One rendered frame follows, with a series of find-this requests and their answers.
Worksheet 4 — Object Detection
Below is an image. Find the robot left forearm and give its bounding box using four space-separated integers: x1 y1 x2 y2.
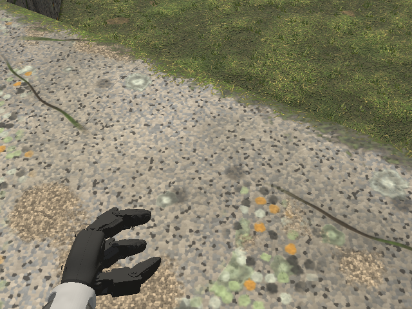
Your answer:
42 282 96 309

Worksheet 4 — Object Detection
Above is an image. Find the left robot hand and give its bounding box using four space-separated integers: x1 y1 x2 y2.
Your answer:
61 207 161 297

